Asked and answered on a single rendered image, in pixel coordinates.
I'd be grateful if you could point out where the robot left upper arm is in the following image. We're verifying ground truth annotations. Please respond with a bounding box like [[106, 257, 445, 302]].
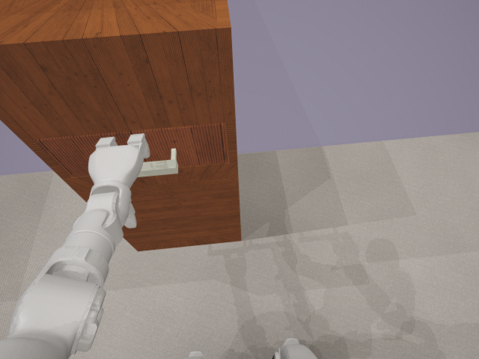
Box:
[[0, 274, 106, 359]]

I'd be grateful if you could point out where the drawer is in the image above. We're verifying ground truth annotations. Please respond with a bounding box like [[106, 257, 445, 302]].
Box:
[[36, 123, 228, 177]]

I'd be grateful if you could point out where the robot right thigh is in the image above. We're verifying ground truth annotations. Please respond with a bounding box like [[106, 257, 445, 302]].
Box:
[[274, 344, 317, 359]]

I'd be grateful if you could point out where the robot left forearm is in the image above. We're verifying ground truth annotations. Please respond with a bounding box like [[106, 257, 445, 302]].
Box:
[[8, 181, 131, 338]]

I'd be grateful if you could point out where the handle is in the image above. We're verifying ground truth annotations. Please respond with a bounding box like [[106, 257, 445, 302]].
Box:
[[138, 148, 178, 177]]

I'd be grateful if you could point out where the left robot hand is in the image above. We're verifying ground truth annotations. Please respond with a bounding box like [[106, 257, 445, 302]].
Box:
[[88, 133, 150, 228]]

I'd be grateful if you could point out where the cabinet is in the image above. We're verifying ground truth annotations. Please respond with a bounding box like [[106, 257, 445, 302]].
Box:
[[0, 0, 242, 251]]

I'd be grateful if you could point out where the robot right shin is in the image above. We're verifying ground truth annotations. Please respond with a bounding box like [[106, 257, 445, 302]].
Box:
[[282, 339, 299, 346]]

